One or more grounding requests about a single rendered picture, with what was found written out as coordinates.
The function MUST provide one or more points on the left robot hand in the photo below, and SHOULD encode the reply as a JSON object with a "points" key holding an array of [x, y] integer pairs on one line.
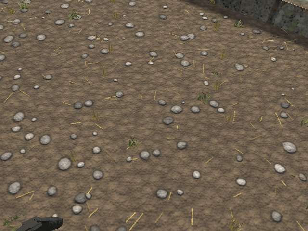
{"points": [[41, 224]]}

